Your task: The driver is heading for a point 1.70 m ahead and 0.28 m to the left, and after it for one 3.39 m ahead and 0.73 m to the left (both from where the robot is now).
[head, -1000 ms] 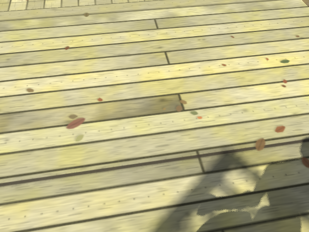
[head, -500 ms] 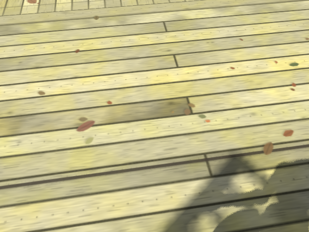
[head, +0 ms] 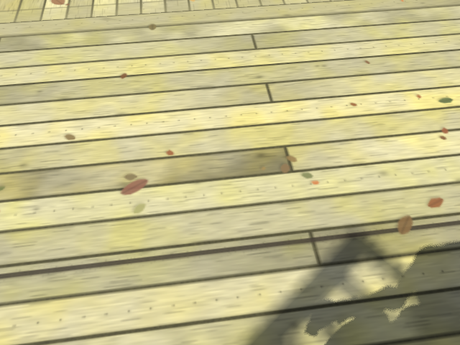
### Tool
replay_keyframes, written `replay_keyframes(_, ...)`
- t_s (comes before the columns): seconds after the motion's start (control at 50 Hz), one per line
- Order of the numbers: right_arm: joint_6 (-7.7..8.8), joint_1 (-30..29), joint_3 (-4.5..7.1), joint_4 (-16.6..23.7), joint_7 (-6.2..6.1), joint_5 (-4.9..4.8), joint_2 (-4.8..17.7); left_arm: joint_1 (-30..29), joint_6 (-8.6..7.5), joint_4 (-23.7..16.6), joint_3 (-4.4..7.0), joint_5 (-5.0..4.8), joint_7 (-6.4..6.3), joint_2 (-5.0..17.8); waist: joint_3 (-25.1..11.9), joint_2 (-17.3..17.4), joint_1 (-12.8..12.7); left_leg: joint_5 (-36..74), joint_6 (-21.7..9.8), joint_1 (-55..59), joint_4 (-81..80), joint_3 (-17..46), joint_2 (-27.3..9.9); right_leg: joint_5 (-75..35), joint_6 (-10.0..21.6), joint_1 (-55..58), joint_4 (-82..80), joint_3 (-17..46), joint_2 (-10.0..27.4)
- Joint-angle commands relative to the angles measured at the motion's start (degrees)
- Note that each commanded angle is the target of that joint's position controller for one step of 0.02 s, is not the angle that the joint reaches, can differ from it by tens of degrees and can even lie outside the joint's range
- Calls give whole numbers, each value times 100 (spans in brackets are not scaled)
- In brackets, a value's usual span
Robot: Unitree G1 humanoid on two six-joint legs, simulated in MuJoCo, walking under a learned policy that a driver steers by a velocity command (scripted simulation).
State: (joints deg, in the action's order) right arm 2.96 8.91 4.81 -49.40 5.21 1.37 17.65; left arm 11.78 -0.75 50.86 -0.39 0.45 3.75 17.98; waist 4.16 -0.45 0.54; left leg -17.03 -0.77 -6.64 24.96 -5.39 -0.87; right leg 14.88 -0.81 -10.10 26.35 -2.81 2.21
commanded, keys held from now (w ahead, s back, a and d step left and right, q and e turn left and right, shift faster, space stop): no key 0.92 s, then w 0.08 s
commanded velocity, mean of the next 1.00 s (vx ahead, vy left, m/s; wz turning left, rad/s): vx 0.01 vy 0.00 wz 0.00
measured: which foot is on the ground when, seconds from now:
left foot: down 0.00-1.00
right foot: down 0.00-1.00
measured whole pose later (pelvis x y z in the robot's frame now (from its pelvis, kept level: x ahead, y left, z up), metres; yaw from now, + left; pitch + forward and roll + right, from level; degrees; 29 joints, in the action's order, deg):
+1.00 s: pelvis +0.01 -0.01 +0.00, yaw +0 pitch -2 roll +0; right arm 0.0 19.2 3.6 -56.4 4.2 2.5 13.9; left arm 17.8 1.1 62.0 -0.4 1.4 2.7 14.6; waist 3.4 -0.1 0.5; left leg -18.0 -1.1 -4.7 23.6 -4.3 -1.7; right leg 17.4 1.4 -8.1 25.2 -3.2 0.7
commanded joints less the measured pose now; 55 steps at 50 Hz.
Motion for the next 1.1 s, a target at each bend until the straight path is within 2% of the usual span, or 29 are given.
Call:
replay_keyframes(0.02,45,48,188,244,-10,-9,812,68,-40,-149,161,1,-27,749,-364,45,22,1572,-58,66,-420,221,-131,-1324,133,125,-327,-4,-42)
replay_keyframes(0.04,41,56,164,246,-5,-10,754,185,-39,-55,175,-45,-43,759,-321,-8,-18,1482,-61,-11,-448,228,-148,-1296,125,209,-319,-30,-28)
replay_keyframes(0.24,-25,351,135,67,-19,-4,752,210,-23,254,163,-19,-48,739,-265,27,-2,1428,-16,1,-495,148,-101,-1476,158,309,-417,-51,-72)
replay_keyframes(0.26,-38,249,101,97,-25,-25,660,202,-7,246,148,-14,-40,728,-322,70,-53,1498,9,-14,-499,183,-92,-1623,165,372,-409,-53,-48)
replay_keyframes(0.4,-132,471,67,16,-21,-11,625,369,69,463,102,-20,-47,708,-221,33,-11,1517,62,88,-554,124,-35,-1736,172,357,-500,-73,-93)
replay_keyframes(0.46,-152,658,77,-85,-12,13,673,407,65,565,103,-19,-54,669,-114,-12,33,1357,45,92,-589,83,-34,-1520,164,290,-567,-85,-129)
replay_keyframes(0.68,-206,868,19,-295,-2,3,497,611,118,840,71,-24,-70,510,-65,49,5,1337,59,21,-634,49,-22,-1530,175,396,-647,-108,-170)
replay_keyframes(0.7,-216,777,-12,-267,-9,-12,397,606,136,824,58,-18,-62,505,-115,93,-39,1397,80,0,-643,86,-15,-1640,181,450,-636,-112,-154)
replay_keyframes(0.74,-233,858,-19,-310,-16,-15,402,679,158,870,46,-23,-52,467,-97,75,-35,1401,95,1,-646,70,-7,-1698,180,458,-643,-110,-161)
replay_keyframes(0.76,-236,1030,0,-387,-10,4,485,737,155,931,49,-32,-55,440,-17,19,12,1320,82,17,-642,28,-8,-1584,173,392,-669,-111,-185)
replay_keyframes(0.92,-272,1251,-58,-561,3,1,285,877,175,1083,24,-29,-63,278,58,62,8,1234,81,-51,-659,27,-1,-1455,178,360,-716,-138,-211)
replay_keyframes(0.94,-288,1279,-30,-568,-37,7,310,951,194,1079,64,14,-72,387,9,115,-35,544,24,-55,-712,75,0,-915,247,373,-690,-185,-229)
replay_keyframes(0.96,-295,1347,62,-581,-106,83,539,1016,193,1073,148,94,-106,539,165,218,-26,-795,-170,-194,-820,190,-75,281,343,208,-578,-252,-315)
replay_keyframes(0.98,-285,1475,137,-594,-178,168,694,1032,166,1032,210,159,-150,591,453,384,26,-2058,-471,-425,-1055,557,-326,1392,441,-145,-393,-245,-352)
replay_keyframes(1.0,-246,1837,189,-647,-266,257,733,993,109,987,235,200,-203,506,683,552,175,-2904,-857,-455,-1290,1109,-732,2019,566,-624,21,-184,-336)
replay_keyframes(1.02,-169,2280,213,-742,-373,306,677,863,5,911,211,232,-270,245,771,785,378,-3314,-1309,-204,-1509,1764,-1280,2050,623,-1154,707,-220,-369)
replay_keyframes(1.04,-103,2173,100,-680,-461,274,357,895,-133,874,216,308,-312,63,712,873,314,-3272,-1586,-111,-1530,2169,-1705,1634,717,-1323,1050,-252,-388)
replay_keyframes(1.06,-48,2001,-26,-608,-489,263,6,583,-265,640,197,362,-348,-193,767,860,330,-2827,-1728,-127,-1571,2335,-1931,1368,787,-1472,1273,-90,-267)
replay_keyframes(1.08,18,1829,-88,-513,-567,263,-77,288,-343,396,185,347,-386,-349,621,786,356,-2445,-1689,-49,-1573,2292,-1961,1547,793,-1518,1429,4,-223)
replay_keyframes(1.1,56,1555,-97,-393,-607,200,57,181,-385,250,229,263,-395,-272,554,653,245,-2107,-1517,-182,-1444,1963,-1780,1580,805,-1292,1257,-36,-213)
Velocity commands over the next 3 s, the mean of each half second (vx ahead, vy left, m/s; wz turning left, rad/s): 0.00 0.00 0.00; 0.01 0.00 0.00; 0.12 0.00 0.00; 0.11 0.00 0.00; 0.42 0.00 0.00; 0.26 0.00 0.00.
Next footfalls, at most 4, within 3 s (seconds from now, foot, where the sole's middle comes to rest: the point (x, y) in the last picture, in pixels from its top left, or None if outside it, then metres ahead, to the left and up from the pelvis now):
1.58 left None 0.34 0.07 -0.94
1.96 right None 0.32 -0.16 -0.95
2.50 left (212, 316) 0.63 0.08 -0.95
2.92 right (271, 257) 0.84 -0.13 -0.95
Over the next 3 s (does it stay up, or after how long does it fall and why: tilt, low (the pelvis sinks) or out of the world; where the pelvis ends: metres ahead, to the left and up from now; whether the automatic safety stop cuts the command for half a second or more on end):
stays up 0.69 -0.05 -0.18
